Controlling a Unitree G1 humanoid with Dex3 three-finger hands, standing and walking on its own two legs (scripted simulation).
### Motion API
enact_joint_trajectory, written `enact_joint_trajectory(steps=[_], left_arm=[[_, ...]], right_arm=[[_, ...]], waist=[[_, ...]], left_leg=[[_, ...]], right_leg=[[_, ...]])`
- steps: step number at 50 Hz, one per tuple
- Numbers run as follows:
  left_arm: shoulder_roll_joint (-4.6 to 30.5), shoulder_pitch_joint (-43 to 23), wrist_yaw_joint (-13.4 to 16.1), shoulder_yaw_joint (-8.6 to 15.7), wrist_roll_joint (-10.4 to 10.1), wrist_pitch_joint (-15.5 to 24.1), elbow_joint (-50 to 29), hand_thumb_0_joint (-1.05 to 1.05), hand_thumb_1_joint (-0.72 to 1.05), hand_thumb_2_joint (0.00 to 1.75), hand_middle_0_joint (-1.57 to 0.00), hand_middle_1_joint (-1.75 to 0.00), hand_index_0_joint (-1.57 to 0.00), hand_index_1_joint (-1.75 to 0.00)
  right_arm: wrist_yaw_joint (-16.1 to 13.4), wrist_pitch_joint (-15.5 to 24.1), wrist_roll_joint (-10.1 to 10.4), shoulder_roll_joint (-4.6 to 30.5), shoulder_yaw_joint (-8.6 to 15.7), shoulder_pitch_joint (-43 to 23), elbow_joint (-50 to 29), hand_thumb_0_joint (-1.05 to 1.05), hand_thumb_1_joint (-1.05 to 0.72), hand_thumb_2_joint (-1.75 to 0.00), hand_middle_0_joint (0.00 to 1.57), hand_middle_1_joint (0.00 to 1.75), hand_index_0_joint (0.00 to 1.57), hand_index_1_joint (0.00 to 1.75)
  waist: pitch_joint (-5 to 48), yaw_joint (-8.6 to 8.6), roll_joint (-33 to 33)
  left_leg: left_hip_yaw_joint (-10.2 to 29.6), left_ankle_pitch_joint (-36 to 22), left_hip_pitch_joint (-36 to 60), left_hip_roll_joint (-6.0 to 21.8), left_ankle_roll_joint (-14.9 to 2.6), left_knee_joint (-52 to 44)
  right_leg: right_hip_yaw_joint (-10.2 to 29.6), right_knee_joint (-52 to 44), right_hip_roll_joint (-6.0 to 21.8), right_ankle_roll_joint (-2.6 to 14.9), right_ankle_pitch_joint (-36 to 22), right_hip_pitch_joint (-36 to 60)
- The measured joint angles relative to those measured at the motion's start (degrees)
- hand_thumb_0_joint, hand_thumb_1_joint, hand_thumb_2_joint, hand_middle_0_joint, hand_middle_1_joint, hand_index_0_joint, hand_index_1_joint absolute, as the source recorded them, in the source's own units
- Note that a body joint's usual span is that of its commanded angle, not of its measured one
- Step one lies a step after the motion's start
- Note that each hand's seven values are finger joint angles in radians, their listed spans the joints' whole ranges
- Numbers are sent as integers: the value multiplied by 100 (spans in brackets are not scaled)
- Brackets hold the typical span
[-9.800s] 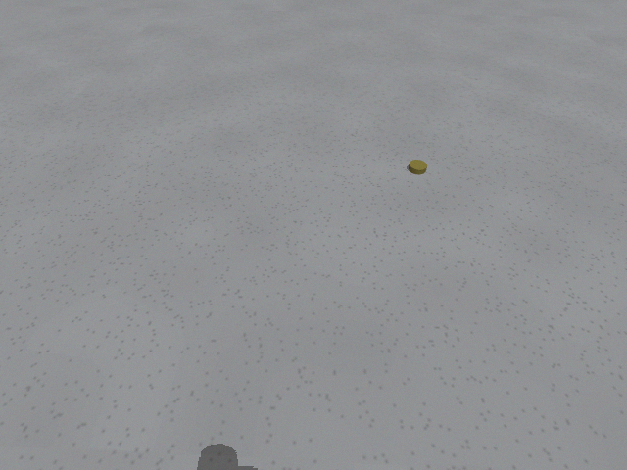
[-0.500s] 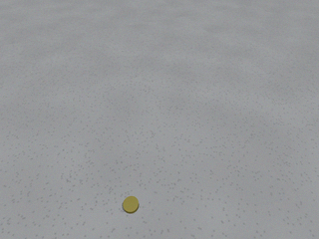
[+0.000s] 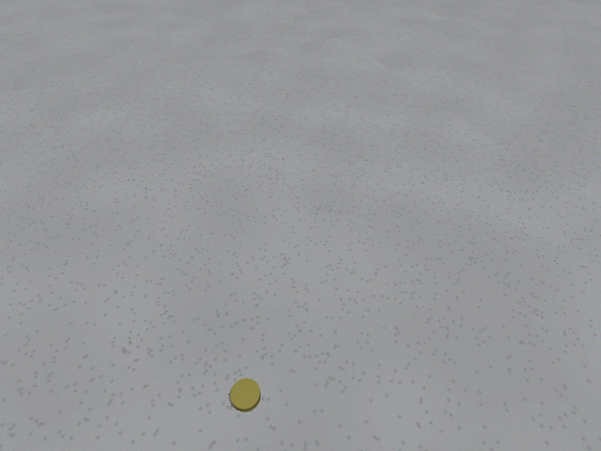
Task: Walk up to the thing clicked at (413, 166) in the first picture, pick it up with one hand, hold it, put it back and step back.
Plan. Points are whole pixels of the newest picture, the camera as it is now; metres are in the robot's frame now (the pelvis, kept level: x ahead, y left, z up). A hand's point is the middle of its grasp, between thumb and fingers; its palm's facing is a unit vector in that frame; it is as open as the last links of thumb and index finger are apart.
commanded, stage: stand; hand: left
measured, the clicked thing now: (245, 394) +0.47 +0.18 -0.77
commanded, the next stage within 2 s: none
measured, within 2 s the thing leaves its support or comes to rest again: neither
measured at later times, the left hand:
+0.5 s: hand out of the picture +0.07 +0.25 -0.16, palm faces -0.01 -0.94 -0.34, open 7.4 cm
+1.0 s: hand out of the picture +0.06 +0.26 -0.16, palm faces -0.01 -0.94 -0.34, open 7.4 cm
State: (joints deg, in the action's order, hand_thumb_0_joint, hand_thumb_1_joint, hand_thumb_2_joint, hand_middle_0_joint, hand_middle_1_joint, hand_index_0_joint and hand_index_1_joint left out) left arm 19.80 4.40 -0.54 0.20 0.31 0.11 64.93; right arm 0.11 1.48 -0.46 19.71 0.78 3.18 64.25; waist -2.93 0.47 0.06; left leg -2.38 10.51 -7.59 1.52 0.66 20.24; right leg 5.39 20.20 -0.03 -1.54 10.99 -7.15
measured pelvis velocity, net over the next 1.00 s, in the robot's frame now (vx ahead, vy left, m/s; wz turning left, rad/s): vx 0.00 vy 0.00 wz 0.03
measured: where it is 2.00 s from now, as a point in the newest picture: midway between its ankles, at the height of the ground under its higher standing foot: outside the picture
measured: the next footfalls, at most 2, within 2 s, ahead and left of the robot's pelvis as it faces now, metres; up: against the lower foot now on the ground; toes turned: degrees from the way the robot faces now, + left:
none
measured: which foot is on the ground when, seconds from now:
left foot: down 0.00-1.00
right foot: down 0.00-1.00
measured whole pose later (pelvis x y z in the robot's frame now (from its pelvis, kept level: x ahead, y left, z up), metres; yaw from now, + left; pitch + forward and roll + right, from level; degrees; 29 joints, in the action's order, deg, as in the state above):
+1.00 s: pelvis +0.00 +0.00 +0.00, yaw +2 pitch -2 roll +0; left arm 20.4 6.9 -0.1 -0.4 0.4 0.6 64.5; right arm 0.5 0.3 -0.3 20.0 0.3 5.7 65.9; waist -3.2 0.5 0.1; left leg -0.6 9.6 -7.4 0.9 0.6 19.1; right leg 3.6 18.6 0.6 -1.6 10.6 -6.1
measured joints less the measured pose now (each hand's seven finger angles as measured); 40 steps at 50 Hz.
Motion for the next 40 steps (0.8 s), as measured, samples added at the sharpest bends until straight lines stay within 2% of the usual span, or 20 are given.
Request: enact_joint_trajectory(steps=[40], left_arm=[[57, 228, 43, -62, 12, 63, -40, 1, 90, 90, -20, -30, -21, -30]], right_arm=[[55, -122, 13, 30, -34, 226, 171, 0, -90, -90, 20, 30, 20, 30]], waist=[[-21, 18, 29]], left_leg=[[159, -107, -1, -31, 10, -117]], right_leg=[[-162, -176, 34, 10, -78, 89]])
